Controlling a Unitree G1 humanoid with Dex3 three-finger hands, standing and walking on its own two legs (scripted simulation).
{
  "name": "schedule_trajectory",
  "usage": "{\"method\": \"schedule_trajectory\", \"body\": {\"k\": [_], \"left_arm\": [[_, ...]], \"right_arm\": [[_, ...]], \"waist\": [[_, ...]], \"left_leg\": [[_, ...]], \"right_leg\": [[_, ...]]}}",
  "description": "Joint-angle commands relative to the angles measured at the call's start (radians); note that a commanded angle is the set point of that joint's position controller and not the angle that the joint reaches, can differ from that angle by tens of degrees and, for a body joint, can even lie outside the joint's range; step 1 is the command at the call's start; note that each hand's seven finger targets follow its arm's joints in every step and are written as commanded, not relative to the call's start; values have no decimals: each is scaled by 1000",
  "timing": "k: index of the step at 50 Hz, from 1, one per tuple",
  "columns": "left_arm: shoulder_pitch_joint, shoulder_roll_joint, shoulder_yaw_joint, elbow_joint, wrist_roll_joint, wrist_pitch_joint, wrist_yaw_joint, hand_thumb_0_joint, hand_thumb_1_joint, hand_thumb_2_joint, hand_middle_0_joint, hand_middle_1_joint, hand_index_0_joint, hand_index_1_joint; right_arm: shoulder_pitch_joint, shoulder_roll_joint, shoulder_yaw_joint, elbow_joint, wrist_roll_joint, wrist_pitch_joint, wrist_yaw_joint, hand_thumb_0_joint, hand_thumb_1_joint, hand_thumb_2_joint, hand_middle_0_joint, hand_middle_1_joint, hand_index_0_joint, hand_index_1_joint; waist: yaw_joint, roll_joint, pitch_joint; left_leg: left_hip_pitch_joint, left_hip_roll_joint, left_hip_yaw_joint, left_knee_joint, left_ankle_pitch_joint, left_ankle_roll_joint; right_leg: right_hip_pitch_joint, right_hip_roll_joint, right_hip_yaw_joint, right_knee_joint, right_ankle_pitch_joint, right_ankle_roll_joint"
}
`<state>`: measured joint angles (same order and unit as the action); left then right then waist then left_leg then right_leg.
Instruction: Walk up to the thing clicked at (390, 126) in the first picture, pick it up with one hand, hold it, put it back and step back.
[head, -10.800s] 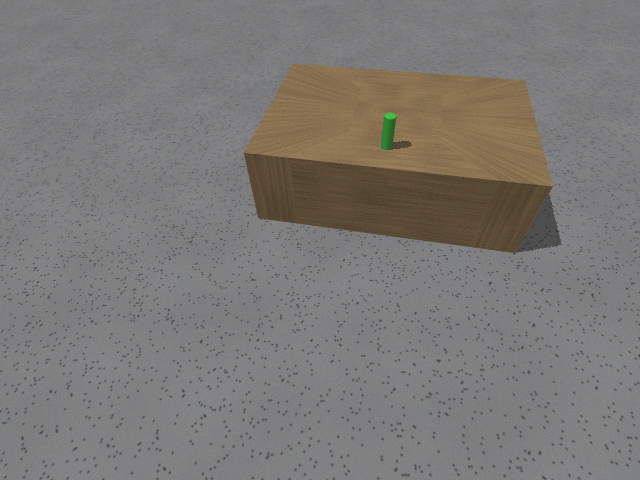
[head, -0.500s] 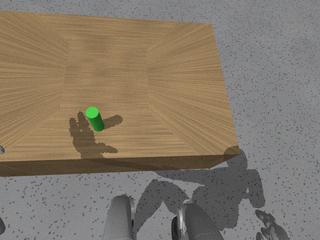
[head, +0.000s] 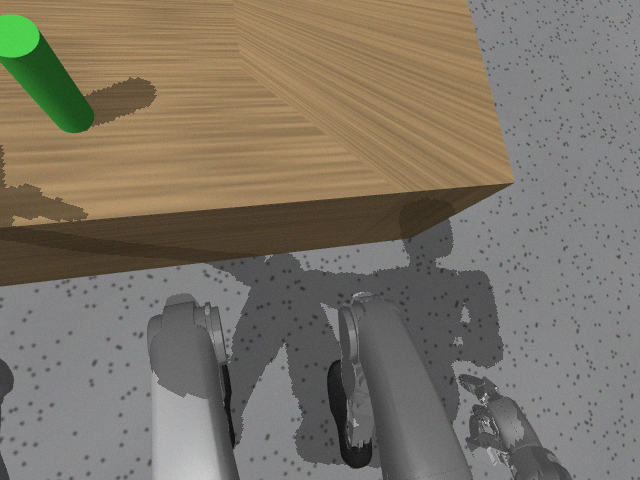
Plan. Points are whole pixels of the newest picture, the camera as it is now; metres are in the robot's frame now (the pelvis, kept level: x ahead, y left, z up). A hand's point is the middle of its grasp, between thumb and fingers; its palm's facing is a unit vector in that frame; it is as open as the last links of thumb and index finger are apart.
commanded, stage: close in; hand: left
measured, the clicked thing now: (48, 82) +0.53 +0.29 -0.02
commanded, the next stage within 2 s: close in 0.78 s
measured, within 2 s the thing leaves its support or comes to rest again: leaves its support in 1.92 s
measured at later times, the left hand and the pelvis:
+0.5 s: hand (22, 138) +0.48 +0.31 -0.04, palm faces +0.27 -0.96 +0.01, open 17.7 cm; pelvis -0.01 -0.01 -0.05, yaw -2 degrees
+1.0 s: hand (31, 128) +0.48 +0.30 -0.03, palm faces +0.31 -0.95 +0.00, open 17.5 cm; pelvis +0.00 -0.01 -0.03, yaw -2 degrees
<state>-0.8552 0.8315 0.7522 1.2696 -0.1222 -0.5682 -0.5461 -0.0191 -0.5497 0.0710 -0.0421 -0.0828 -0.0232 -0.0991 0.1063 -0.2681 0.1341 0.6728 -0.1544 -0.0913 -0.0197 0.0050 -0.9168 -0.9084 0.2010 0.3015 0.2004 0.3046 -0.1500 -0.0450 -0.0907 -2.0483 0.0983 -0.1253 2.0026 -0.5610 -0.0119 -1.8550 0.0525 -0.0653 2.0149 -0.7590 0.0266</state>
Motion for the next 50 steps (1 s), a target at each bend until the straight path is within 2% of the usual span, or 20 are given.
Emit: {"method": "schedule_trajectory", "body": {"k": [1,3,4,6,8,9,12,14,17,21,23,24,31,33,35,39,42,45,47,50], "left_arm": [[-284,329,18,-228,-21,-67,48,0,-611,0,-67,-86,-70,-83],[-270,346,39,-253,-20,-73,76,0,-611,0,-81,-94,-86,-88],[-295,323,19,-274,-24,-75,87,0,-611,0,-76,-102,-83,-95],[-284,353,47,-317,-22,-69,122,0,-611,0,-83,-101,-90,-94],[-308,210,-61,-250,-23,-36,130,0,-611,0,-83,-104,-90,-97],[-311,179,-89,-273,-30,-22,134,0,-611,0,-84,-104,-90,-99],[-330,216,-106,-344,-17,5,151,0,-611,0,-84,-71,-90,-65],[-329,151,-144,-359,-34,26,148,0,-611,0,-78,-72,-87,-62],[-296,164,-114,-390,-57,50,177,0,-611,0,-79,-59,-88,-50],[-246,113,-118,-433,-52,65,211,0,-611,0,-68,-49,-78,-36],[-228,106,-125,-436,-35,67,236,0,-611,0,-63,-39,-71,-27],[-238,128,-103,-493,-35,59,249,0,-611,0,-65,-37,-73,-25],[-200,60,-119,-542,-37,42,279,0,-581,0,-54,-32,-60,-21],[-173,89,-97,-554,-34,39,282,0,-589,0,-58,-23,-61,-15],[-183,62,-102,-567,-43,34,281,0,-590,0,-57,-19,-60,-11],[-204,85,-97,-581,-42,33,283,0,-584,0,-53,-15,-53,-10],[-194,43,-116,-560,-47,38,283,0,-611,0,-57,-13,-57,-10],[-205,59,-109,-561,-39,46,290,0,-611,0,-81,0,-74,0],[-209,51,-120,-540,-34,50,296,0,-491,67,-227,-132,-224,-130],[-235,60,-120,-542,-29,49,308,0,-464,133,-328,-230,-332,-223]], "right_arm": [[165,-253,-61,-53,10,0,7,0,-915,-900,199,301,199,301],[163,-251,-55,-60,11,16,20,0,-917,-899,199,301,199,301],[145,-248,-53,-67,13,24,24,0,-914,-899,199,301,199,301],[153,-247,-50,-67,15,36,31,0,-912,-898,199,301,199,301],[140,-233,-54,-68,23,42,34,0,-910,-898,199,301,199,301],[147,-237,-60,-62,31,45,33,0,-909,-897,199,301,199,301],[163,-252,-78,-49,37,62,28,0,-908,-897,199,301,199,301],[176,-254,-86,-40,44,71,26,0,-913,-897,199,300,199,300],[187,-244,-86,-33,63,83,23,0,-918,-899,199,300,199,300],[178,-226,-95,-31,73,101,23,0,-917,-899,199,300,199,300],[164,-219,-100,-33,76,108,23,0,-917,-900,199,300,199,300],[155,-218,-104,-42,78,110,23,0,-916,-899,199,300,199,300],[143,-211,-117,-54,79,119,28,0,-930,-903,199,300,199,300],[137,-211,-120,-63,76,121,27,0,-935,-905,199,300,199,300],[145,-211,-120,-64,71,122,30,0,-935,-905,199,300,199,300],[143,-212,-122,-58,66,123,32,0,-938,-907,199,300,199,300],[138,-204,-119,-64,65,127,35,0,-944,-909,199,300,199,300],[141,-211,-125,-66,65,128,33,0,-920,-905,199,300,199,300],[136,-211,-121,-64,66,133,32,0,-916,-900,199,300,199,300],[132,-212,-119,-70,68,135,31,0,-916,-898,199,299,199,299]], "waist": [[32,294,-675],[47,295,-693],[40,299,-667],[59,295,-707],[2,250,-615],[-8,227,-589],[6,258,-637],[-3,262,-657],[30,241,-655],[52,258,-657],[58,265,-603],[70,272,-609],[58,289,-643],[72,256,-682],[63,254,-714],[68,261,-719],[59,225,-700],[58,247,-700],[52,249,-662],[50,263,-645]], "left_leg": [[624,-4,11,-112,76,20],[578,-5,18,-87,65,18],[542,-5,24,-80,21,16],[502,-5,39,-50,36,15],[398,-4,45,-36,-46,16],[376,-4,43,-34,-85,17],[414,-5,41,-37,-115,15],[443,-6,32,-38,-103,14],[420,-9,31,-40,-68,18],[472,-4,29,-50,-2,18],[464,-1,25,-68,-20,18],[462,1,22,-76,-23,16],[534,9,15,-78,85,23],[518,8,29,-63,121,29],[537,12,30,-49,174,31],[528,14,36,-37,178,34],[498,15,37,-40,161,36],[522,15,35,-54,133,34],[510,17,29,-59,111,32],[514,16,18,-79,64,27]], "right_leg": [[56,11,-45,-180,170,-61],[65,17,-50,-155,159,-60],[58,18,-50,-150,126,-61],[98,22,-36,-145,136,-55],[72,24,-17,-172,72,-48],[56,24,-16,-187,36,-47],[55,26,-18,-193,7,-53],[48,28,-33,-180,34,-55],[64,31,-40,-173,64,-57],[44,34,-50,-152,133,-64],[29,35,-53,-155,125,-67],[23,37,-54,-149,122,-70],[50,37,-58,-142,219,-65],[115,38,-42,-165,248,-57],[144,40,-42,-157,296,-55],[166,39,-26,-170,303,-49],[190,40,-19,-187,289,-45],[163,42,-28,-190,262,-51],[135,44,-38,-181,245,-55],[100,43,-52,-169,207,-61]]}}
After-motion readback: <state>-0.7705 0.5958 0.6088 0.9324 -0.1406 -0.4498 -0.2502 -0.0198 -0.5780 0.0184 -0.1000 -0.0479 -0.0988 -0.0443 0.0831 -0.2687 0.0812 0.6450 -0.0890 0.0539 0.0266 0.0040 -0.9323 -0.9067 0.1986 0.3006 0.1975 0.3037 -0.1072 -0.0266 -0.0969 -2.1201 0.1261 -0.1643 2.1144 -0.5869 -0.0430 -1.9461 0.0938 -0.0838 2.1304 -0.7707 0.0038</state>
